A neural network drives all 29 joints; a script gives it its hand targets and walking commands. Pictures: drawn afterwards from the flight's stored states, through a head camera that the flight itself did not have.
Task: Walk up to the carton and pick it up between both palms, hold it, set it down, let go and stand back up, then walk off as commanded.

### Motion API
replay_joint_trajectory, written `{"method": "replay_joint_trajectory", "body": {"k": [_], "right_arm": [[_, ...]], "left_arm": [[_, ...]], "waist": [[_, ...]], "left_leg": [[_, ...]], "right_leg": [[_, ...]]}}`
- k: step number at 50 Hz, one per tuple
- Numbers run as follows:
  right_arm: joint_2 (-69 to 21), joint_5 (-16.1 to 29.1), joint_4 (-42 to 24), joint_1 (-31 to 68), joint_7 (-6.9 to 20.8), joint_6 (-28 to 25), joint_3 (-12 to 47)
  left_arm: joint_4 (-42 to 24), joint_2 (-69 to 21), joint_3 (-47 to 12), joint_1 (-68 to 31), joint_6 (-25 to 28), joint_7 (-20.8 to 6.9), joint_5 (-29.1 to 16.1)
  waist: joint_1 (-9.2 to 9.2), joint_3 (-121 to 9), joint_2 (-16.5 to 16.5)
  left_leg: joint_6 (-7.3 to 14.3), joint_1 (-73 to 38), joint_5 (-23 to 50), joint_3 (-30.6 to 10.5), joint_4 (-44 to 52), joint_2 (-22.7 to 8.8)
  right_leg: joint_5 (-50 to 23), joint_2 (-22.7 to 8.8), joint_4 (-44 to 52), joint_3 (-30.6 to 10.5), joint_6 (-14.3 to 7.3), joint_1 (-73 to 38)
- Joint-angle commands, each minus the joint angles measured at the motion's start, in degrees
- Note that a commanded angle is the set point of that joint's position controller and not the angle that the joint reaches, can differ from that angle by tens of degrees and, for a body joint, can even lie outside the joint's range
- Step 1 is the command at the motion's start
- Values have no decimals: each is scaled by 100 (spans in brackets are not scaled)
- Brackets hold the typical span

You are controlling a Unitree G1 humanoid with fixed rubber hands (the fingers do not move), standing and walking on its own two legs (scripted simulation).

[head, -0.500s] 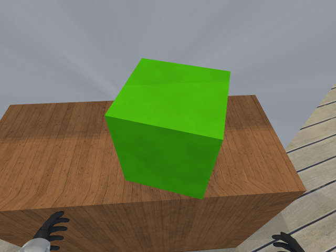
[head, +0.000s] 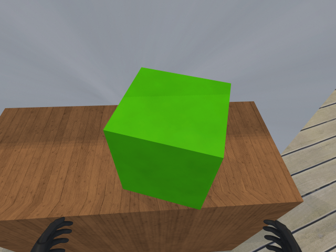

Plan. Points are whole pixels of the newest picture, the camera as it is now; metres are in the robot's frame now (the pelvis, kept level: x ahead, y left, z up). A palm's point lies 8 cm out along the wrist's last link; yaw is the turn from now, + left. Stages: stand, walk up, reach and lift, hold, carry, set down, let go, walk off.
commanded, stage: reach and lift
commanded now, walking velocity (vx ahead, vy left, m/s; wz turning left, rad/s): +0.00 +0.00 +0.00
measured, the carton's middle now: (171, 141) +0.38 -0.01 +0.06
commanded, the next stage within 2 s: none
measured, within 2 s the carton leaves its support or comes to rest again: neither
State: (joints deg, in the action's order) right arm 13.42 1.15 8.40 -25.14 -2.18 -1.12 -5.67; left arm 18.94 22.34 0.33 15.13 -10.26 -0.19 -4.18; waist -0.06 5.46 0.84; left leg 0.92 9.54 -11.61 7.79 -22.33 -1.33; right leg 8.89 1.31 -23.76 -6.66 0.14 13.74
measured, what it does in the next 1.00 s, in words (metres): stands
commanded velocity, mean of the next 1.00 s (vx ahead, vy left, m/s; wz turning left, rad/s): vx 0.00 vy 0.00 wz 0.00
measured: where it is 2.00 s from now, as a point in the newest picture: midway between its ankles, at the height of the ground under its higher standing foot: outside the picture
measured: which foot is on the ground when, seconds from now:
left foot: down 0.00-1.00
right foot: down 0.00-1.00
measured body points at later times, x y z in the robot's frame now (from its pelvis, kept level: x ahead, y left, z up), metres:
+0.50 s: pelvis +0.01 +0.01 +0.00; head +0.04 +0.01 +0.45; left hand +0.16 +0.27 -0.03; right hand +0.17 -0.21 +0.03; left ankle +0.01 +0.11 -0.74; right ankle +0.04 -0.12 -0.74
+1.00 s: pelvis +0.00 +0.01 +0.00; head +0.00 +0.01 +0.45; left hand +0.24 +0.24 +0.06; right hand +0.21 -0.19 +0.08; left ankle +0.01 +0.11 -0.74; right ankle +0.04 -0.12 -0.74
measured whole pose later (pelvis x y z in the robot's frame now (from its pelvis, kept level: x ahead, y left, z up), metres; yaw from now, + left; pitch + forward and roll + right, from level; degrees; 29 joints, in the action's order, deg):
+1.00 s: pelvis +0.00 +0.01 +0.00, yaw +0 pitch -1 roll +0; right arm 8.7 9.1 -26.7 -23.8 -10.1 22.1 0.6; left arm -9.4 22.3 0.3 15.2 -13.8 -2.1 -14.2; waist -0.1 -0.9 0.2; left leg 1.5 9.5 -11.7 7.8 -21.7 -1.1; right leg 8.3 1.0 -21.6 -6.7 0.2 13.0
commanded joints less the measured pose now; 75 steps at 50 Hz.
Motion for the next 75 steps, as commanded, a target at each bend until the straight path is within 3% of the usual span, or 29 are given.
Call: {"method": "replay_joint_trajectory", "body": {"k": [1,3,6,8,11,12,14,18,20,27,29,33,39,40,41,46,47,48,49,53,54,56,58,60,65,67,71,73,75], "right_arm": [[-316,530,-1641,-462,-210,-225,396],[-469,526,-1819,-605,-265,-159,484],[-362,580,-2038,-763,-366,-131,428],[-379,567,-2326,-923,-360,-127,445],[-446,600,-2578,-1036,-425,-69,473],[-496,627,-2517,-1190,-442,-24,524],[-585,617,-2951,-1201,-495,-16,608],[-473,683,-2991,-1335,-437,13,485],[-583,736,-3299,-1094,-479,129,667],[-825,915,-3958,-1182,-518,587,808],[-803,893,-4226,-1077,-634,728,954],[-752,1013,-4310,-942,-621,947,918],[-698,995,-4974,32,-698,1194,802],[-621,998,-4995,-74,-680,1279,774],[-647,1021,-4917,-170,-710,1339,843],[-561,1212,-4870,643,-884,1866,812],[-537,1153,-4789,1015,-888,1961,722],[-469,1188,-4765,1114,-926,2089,606],[-323,1269,-4931,1324,-935,2194,574],[-34,1276,-4676,1674,-1088,2520,237],[-84,1298,-4674,1548,-1146,2570,409],[21,1290,-4539,1927,-1145,2575,147],[28,1319,-4623,2128,-1206,2628,121],[-52,1288,-4742,1827,-1176,2676,215],[5,1410,-4963,2151,-1190,2660,78],[236,1426,-4958,2658,-1174,2677,-77],[203,1450,-4675,3268,-1202,2813,-117],[226,1378,-4394,3420,-1195,2875,-388],[271,1342,-4155,3785,-1241,2953,-258]], "left_arm": [[-2307,1064,696,59,633,-72,-867],[-2834,974,547,141,722,-40,-954],[-3076,1040,423,359,802,-68,-1054],[-3324,1041,362,591,866,-34,-1097],[-3459,1077,451,676,938,-44,-1182],[-3728,1031,374,772,927,-5,-1180],[-3917,1090,444,730,1003,-45,-1150],[-4310,1040,318,847,1052,67,-1136],[-4141,980,375,593,1035,7,-1204],[-4807,1020,354,476,965,37,-1315],[-4769,1153,456,288,970,-72,-1409],[-5314,1080,433,11,1034,-24,-1238],[-5428,1208,364,-628,1002,-27,-1616],[-5483,1178,450,-579,955,-23,-1499],[-5388,1090,365,-554,925,-29,-1472],[-4586,1099,517,-862,71,-248,-1634],[-4356,1134,476,-1292,-139,-304,-1703],[-4378,1135,549,-1502,-275,-334,-1601],[-4475,985,548,-1665,-481,-292,-1545],[-4334,973,813,-2049,-1139,-387,-1376],[-4336,1016,954,-2026,-1291,-425,-1275],[-4256,891,995,-2227,-1488,-427,-1295],[-4399,952,1080,-2478,-1604,-416,-1239],[-4716,912,1328,-2244,-1640,-374,-1125],[-5569,1123,1124,-2701,-1552,-289,-1370],[-5147,1356,1265,-3013,-1674,-267,-1381],[-5266,1497,1214,-3629,-1806,-201,-1458],[-4859,1298,1089,-3937,-1924,-196,-1413],[-4472,1424,1291,-4151,-2146,-182,-1423]], "waist": [[632,-1045,73],[540,-1007,-186],[515,-1185,-86],[501,-1216,-347],[509,-1332,-296],[449,-1337,-579],[483,-1219,-369],[415,-1335,-704],[477,-1168,-420],[428,-1012,-738],[477,-982,-432],[444,-989,-987],[426,-1246,-608],[523,-1264,-810],[416,-936,-845],[449,-818,-570],[380,-882,-333],[317,-871,-434],[387,-779,-516],[205,-909,-411],[314,-1033,-447],[195,-1156,-271],[132,-1162,-467],[254,-1381,-273],[0,-2135,-642],[8,-2138,-372],[-68,-2345,-546],[-208,-2212,-531],[-134,-2127,-328]], "left_leg": [[-121,-605,448,-202,569,197],[-179,-717,623,-205,546,146],[-166,-789,682,-320,580,31],[-252,-687,858,-363,526,50],[-240,-665,996,-392,514,9],[-285,-661,1238,-457,502,-47],[-239,-696,1019,-439,431,6],[-296,-675,1297,-634,459,-141],[-170,-402,686,-587,575,-109],[-101,-151,172,-632,670,-219],[-43,-96,74,-576,594,-164],[39,423,-471,-722,834,-381],[172,822,-925,-702,830,-434],[251,1082,-1128,-752,947,-532],[180,1007,-1162,-723,902,-447],[192,582,-1007,-618,931,-353],[204,291,-1015,-588,879,-308],[218,273,-1149,-645,862,-294],[158,265,-1149,-706,1036,-373],[64,91,-872,-688,1033,-397],[28,-81,-537,-606,941,-329],[-33,-79,-181,-615,831,-321],[-75,-106,-15,-555,762,-221],[-185,-268,585,-583,711,-234],[-349,-466,1117,-516,507,-86],[-289,-380,770,-585,501,-159],[-243,-309,801,-618,537,-169],[-270,-190,285,-611,651,-208],[-175,-117,368,-533,639,-123]], "right_leg": [[-577,-164,763,233,-118,-1129],[-729,-164,671,274,-81,-996],[-750,-89,668,325,-146,-1224],[-889,-107,624,325,-169,-1243],[-1059,-83,592,305,-168,-1298],[-1239,-94,531,295,-189,-1315],[-952,-100,623,265,-220,-1179],[-1210,-15,527,293,-269,-1314],[-765,-42,605,249,-234,-1311],[-605,-93,480,205,-259,-1336],[-479,-180,537,141,-205,-1213],[-430,13,331,225,-229,-1583],[-159,-71,232,137,-233,-1600],[-107,12,125,155,-273,-1824],[-57,-63,223,154,-251,-1530],[220,-197,527,-5,-322,-1342],[419,-229,609,-17,-339,-1110],[604,-212,642,-84,-332,-1116],[429,-155,570,27,-356,-1035],[59,-136,589,45,-305,-1346],[-225,-216,660,34,-257,-1244],[-453,-89,569,170,-259,-1467],[-604,-163,591,150,-230,-1365],[-928,-115,519,173,-204,-1423],[-1496,-98,424,130,-176,-1536],[-1316,-31,398,199,-247,-1495],[-1466,-96,365,112,-212,-1628],[-1126,-58,350,194,-225,-1484],[-1320,-126,384,167,-169,-1571]]}}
